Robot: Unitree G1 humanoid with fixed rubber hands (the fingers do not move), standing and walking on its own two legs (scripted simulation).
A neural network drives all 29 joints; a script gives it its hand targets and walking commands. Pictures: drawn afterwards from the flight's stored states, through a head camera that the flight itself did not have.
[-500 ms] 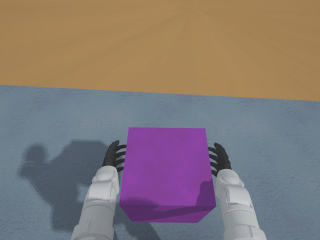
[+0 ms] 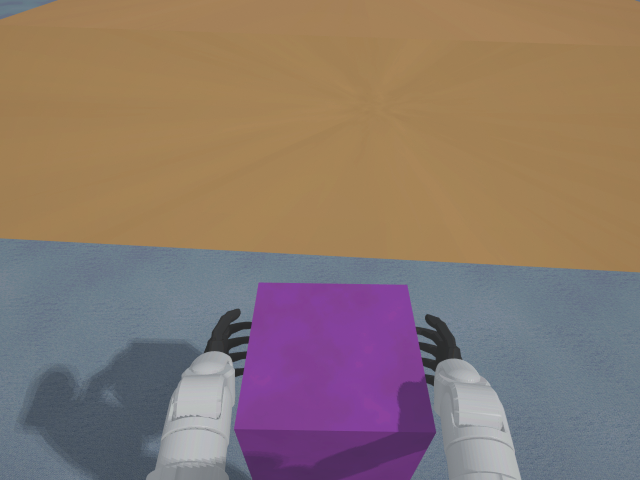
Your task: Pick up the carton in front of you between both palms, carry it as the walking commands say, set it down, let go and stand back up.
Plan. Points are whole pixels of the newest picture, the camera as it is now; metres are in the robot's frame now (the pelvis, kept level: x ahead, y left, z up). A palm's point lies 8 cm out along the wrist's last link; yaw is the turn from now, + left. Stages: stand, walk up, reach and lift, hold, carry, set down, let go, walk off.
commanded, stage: reach and lift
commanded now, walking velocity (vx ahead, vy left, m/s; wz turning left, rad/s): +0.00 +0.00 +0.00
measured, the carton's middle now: (331, 392) +0.30 +0.00 -0.06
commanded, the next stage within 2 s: hold in 0.78 s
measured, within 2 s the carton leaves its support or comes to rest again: neither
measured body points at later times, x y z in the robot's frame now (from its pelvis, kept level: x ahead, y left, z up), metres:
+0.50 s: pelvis +0.01 +0.00 +0.01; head -0.01 +0.00 +0.45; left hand +0.31 +0.15 +0.02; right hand +0.31 -0.15 +0.02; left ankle +0.02 +0.13 -0.74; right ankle +0.02 -0.13 -0.74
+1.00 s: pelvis +0.01 +0.00 +0.01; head -0.03 +0.00 +0.46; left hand +0.31 +0.15 +0.05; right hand +0.31 -0.15 +0.05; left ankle +0.02 +0.13 -0.74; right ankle +0.02 -0.13 -0.74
